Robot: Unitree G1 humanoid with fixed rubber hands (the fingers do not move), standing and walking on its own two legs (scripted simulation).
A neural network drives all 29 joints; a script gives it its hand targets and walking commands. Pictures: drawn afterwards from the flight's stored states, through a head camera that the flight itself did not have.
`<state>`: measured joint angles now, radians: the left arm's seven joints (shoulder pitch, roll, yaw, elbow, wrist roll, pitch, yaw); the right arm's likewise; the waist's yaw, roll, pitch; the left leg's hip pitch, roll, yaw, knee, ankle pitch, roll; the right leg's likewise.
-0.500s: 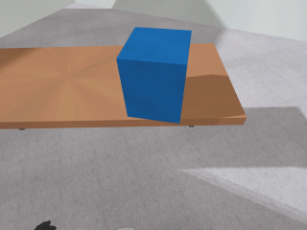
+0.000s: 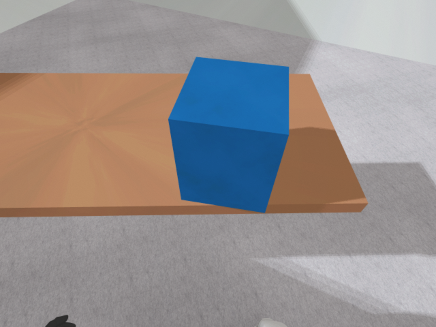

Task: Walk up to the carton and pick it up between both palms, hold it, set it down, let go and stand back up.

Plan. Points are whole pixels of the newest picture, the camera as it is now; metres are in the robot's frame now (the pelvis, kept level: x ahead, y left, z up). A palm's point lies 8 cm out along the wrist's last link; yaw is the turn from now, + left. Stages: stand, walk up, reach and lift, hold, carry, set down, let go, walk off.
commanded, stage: walk up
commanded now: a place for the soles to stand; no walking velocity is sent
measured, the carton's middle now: (231, 137) +0.49 +0.00 +0.05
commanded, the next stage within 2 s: reach and lift in 1.76 s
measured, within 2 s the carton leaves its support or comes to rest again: neither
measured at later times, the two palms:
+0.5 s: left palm (46, 304) +0.17 +0.34 -0.10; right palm (394, 323) +0.16 -0.30 -0.07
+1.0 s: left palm (65, 288) +0.20 +0.32 -0.10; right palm (384, 284) +0.23 -0.32 -0.08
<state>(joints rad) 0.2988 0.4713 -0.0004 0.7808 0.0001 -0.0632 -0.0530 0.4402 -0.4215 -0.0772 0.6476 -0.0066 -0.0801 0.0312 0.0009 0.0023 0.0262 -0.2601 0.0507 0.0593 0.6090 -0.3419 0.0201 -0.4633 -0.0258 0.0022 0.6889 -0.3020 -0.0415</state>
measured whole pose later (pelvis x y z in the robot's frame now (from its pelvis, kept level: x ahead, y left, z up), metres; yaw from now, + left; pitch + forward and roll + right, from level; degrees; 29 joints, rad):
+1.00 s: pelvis +0.13 +0.00 -0.01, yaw +1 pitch -2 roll +0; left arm 0.30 0.44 0.00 0.78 0.00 -0.04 -0.02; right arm 0.33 -0.42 -0.07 0.65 -0.01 -0.05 -0.01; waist 0.00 0.00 0.05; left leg -0.33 0.03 0.00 0.71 -0.35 0.00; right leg -0.36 -0.03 0.00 0.69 -0.29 -0.01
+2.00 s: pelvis +0.13 +0.00 -0.01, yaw +0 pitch -2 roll +0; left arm 0.11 0.33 0.00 0.49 0.00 0.34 0.02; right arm 0.13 -0.42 -0.14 0.90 -0.08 -0.26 0.05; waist 0.00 0.02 0.09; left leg -0.33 0.04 0.00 0.73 -0.36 -0.01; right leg -0.36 -0.02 0.00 0.71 -0.31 0.01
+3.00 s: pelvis +0.12 +0.00 +0.01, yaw +0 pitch -6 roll +1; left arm 0.31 0.34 0.01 0.03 -0.18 0.15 -0.01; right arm 0.40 -0.17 -0.01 -0.04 0.07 0.08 -0.11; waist 0.00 -0.03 0.07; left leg -0.12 0.02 0.01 0.42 -0.19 -0.01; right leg -0.16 -0.02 0.01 0.45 -0.19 0.01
